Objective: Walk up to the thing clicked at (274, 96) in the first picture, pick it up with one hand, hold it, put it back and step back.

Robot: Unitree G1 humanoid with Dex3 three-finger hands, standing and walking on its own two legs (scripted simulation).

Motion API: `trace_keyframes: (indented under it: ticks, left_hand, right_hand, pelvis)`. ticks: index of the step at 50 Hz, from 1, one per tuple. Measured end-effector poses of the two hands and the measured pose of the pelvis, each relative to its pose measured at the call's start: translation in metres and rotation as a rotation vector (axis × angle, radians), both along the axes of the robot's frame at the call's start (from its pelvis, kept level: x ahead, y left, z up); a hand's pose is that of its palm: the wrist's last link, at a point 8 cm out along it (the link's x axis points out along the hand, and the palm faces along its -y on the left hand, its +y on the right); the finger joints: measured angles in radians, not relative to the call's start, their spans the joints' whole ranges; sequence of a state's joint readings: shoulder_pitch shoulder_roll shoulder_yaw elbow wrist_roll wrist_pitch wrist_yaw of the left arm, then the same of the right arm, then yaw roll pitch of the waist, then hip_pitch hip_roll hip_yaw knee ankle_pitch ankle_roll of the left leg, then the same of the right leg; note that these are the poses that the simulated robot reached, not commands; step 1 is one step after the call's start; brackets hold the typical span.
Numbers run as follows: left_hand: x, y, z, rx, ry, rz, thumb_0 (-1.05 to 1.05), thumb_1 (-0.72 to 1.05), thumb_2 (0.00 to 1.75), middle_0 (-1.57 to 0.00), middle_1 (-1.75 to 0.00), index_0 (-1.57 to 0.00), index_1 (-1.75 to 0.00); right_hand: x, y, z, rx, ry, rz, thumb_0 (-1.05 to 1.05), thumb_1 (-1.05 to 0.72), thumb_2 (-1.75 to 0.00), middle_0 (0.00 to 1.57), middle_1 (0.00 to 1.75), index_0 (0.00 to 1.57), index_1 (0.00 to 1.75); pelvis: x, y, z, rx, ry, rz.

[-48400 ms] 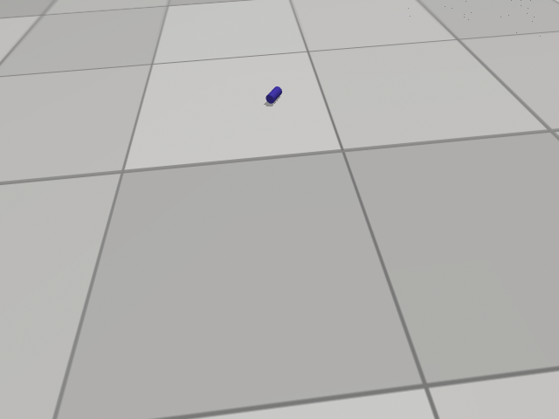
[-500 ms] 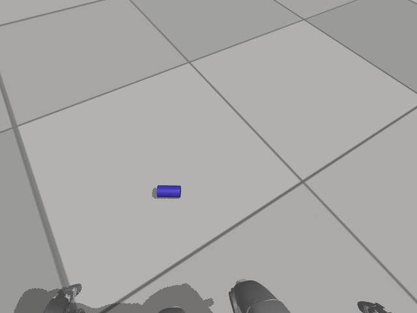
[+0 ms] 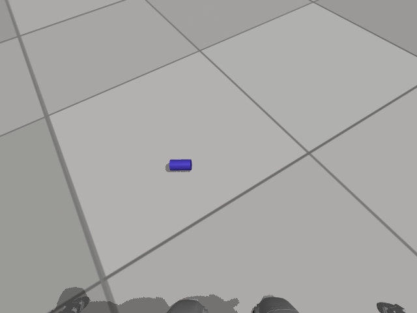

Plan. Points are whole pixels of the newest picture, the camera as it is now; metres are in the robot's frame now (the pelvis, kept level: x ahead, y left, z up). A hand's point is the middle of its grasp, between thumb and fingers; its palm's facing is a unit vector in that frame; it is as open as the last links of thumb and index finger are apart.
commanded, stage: step back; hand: left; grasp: from above
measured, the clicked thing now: (180, 164) +0.88 +0.22 -0.73
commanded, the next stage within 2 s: stand in 1.52 s
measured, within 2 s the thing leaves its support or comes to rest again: neither
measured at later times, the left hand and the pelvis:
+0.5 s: hand out of the picture -0.12 +0.24 -0.14, palm faces -0.03 -0.91 -0.41, open 7.4 cm; pelvis -0.17 -0.03 +0.00, yaw -3 degrees
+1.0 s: hand out of the picture -0.13 +0.24 -0.13, palm faces +0.03 -0.91 -0.41, open 7.4 cm; pelvis -0.19 -0.04 +0.00, yaw +1 degrees
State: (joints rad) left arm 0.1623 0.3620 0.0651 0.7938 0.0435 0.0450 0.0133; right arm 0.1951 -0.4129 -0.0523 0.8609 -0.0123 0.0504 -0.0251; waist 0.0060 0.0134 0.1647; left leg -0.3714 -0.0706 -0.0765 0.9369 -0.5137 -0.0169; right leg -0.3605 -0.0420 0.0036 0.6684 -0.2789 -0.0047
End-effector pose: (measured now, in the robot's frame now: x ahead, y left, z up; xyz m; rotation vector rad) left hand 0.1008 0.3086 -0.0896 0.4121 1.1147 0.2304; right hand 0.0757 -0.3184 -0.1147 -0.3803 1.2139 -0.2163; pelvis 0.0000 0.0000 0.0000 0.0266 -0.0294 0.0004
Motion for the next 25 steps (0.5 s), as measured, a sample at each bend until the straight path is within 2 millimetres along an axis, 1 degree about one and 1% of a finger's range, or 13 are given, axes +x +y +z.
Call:
trace_keyframes:
  ticks: [3,5,8,11,15,17,19,21,23,25]
  left_hand:
    - [-0.009,0.008,-0.009,-0.011,-0.05,0.001,0.01,0.89,0.9,-0.21,-0.3,-0.21,-0.3]
    - [-0.02,0.011,-0.015,-0.023,-0.062,0.009,0.01,0.9,0.9,-0.21,-0.3,-0.2,-0.3]
    - [-0.04,0.008,-0.015,-0.039,-0.045,0.018,0.01,0.9,0.9,-0.2,-0.3,-0.2,-0.3]
    - [-0.064,0.003,-0.015,-0.055,-0.034,0.028,0.01,0.9,0.9,-0.2,-0.3,-0.2,-0.3]
    - [-0.106,-0.005,-0.016,-0.059,0.005,0.014,0.0,0.9,0.9,-0.2,-0.3,-0.2,-0.3]
    - [-0.129,-0.011,-0.019,-0.052,0.031,0.003,0.0,0.9,0.9,-0.2,-0.3,-0.2,-0.3]
    - [-0.153,-0.016,-0.022,-0.037,0.053,-0.002,0.0,0.9,0.9,-0.2,-0.3,-0.2,-0.3]
    - [-0.181,-0.024,-0.021,-0.032,0.081,0.007,0.0,0.9,0.9,-0.2,-0.3,-0.2,-0.3]
    - [-0.206,-0.028,-0.016,-0.031,0.104,0.023,0.01,0.9,0.9,-0.2,-0.3,-0.2,-0.3]
    - [-0.227,-0.03,-0.01,-0.025,0.118,0.043,0.01,0.9,0.9,-0.21,-0.3,-0.2,-0.3]
  right_hand:
    - [-0.026,0.007,-0.004,-0.008,0.027,0.022,0.01,-0.9,-0.9,0.21,0.3,0.2,0.3]
    - [-0.044,0.014,-0.004,-0.005,0.039,0.026,0.01,-0.9,-0.9,0.21,0.3,0.2,0.3]
    - [-0.065,0.019,0.005,0.005,0.028,0.033,0.01,-0.9,-0.9,0.21,0.3,0.21,0.3]
    - [-0.08,0.016,0.014,-0.006,0.001,0.034,0.01,-0.9,-0.9,0.21,0.3,0.21,0.3]
    - [-0.091,0.005,0.019,-0.017,-0.062,0.039,0.01,-0.9,-0.9,0.21,0.31,0.21,0.3]
    - [-0.097,-0.004,0.018,-0.014,-0.1,0.041,0.01,-0.9,-0.9,0.21,0.31,0.21,0.3]
    - [-0.106,-0.015,0.012,-0.007,-0.128,0.036,0.01,-0.9,-0.9,0.21,0.3,0.21,0.3]
    - [-0.119,-0.023,0.008,-0.003,-0.133,0.016,0.01,-0.9,-0.9,0.21,0.3,0.21,0.3]
    - [-0.136,-0.027,0.007,0.007,-0.116,-0.003,0.01,-0.9,-0.9,0.21,0.3,0.21,0.3]
    - [-0.152,-0.03,0.007,0.016,-0.095,-0.011,0.01,-0.9,-0.9,0.21,0.3,0.21,0.3]
  pelvis:
    - [-0.024,0.004,-0.008,-0.01,-0.003,0.034]
    - [-0.042,0.006,-0.009,0.013,-0.021,0.028]
    - [-0.064,0.005,-0.003,-0.02,-0.025,0.03]
    - [-0.084,0.0,0.002,-0.033,-0.016,0.018]
    - [-0.114,-0.008,0.002,-0.04,-0.007,-0.012]
    - [-0.129,-0.014,-0.001,-0.035,-0.003,-0.031]
    - [-0.144,-0.021,-0.007,-0.032,-0.002,-0.048]
    - [-0.159,-0.026,-0.008,-0.058,-0.018,-0.042]
    - [-0.167,-0.03,-0.003,-0.03,-0.016,-0.053]
    - [-0.175,-0.03,0.001,-0.015,-0.016,-0.047]
